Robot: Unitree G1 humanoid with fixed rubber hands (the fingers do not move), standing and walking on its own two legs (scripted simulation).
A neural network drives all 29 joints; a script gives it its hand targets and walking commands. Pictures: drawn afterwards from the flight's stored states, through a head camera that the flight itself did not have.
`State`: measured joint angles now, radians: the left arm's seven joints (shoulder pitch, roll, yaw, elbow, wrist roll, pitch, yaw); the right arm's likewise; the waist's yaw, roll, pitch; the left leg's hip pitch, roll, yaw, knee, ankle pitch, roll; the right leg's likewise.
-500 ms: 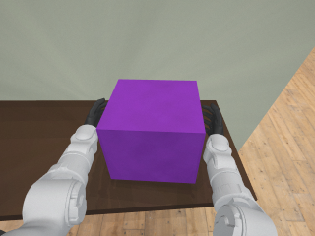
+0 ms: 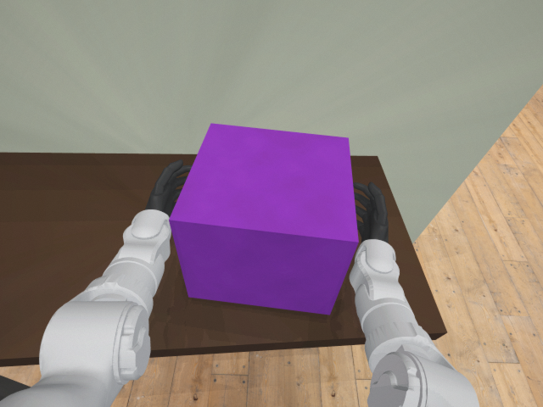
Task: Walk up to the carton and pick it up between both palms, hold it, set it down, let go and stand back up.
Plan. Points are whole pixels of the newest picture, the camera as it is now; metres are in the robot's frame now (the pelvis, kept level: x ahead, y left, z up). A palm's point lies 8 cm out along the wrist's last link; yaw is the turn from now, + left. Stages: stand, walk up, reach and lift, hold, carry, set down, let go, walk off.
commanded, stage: set down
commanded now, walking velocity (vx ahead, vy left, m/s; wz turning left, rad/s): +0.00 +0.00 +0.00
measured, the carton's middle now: (269, 216) +0.44 -0.03 +0.01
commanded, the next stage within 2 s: none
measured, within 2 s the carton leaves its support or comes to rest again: rests again in 0.84 s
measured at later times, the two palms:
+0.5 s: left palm (163, 208) +0.44 +0.14 +0.04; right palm (372, 240) +0.37 -0.18 +0.03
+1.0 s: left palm (163, 219) +0.43 +0.14 +0.02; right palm (369, 248) +0.37 -0.18 +0.02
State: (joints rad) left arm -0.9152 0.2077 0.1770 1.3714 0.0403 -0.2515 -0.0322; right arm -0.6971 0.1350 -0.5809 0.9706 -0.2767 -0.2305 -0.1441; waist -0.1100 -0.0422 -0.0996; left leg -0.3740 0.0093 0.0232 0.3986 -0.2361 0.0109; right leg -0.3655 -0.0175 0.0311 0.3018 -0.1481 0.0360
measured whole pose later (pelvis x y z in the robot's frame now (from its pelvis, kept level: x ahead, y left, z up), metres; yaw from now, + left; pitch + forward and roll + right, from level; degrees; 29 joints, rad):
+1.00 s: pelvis -0.02 +0.00 -0.01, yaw +0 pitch +17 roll -1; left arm -0.98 0.21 0.25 1.42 0.10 -0.31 -0.03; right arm -0.76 0.08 -0.56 1.10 -0.23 -0.32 -0.17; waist -0.11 -0.04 -0.10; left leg -0.54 0.01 0.02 0.48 -0.24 0.01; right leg -0.53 -0.02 0.03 0.38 -0.15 0.04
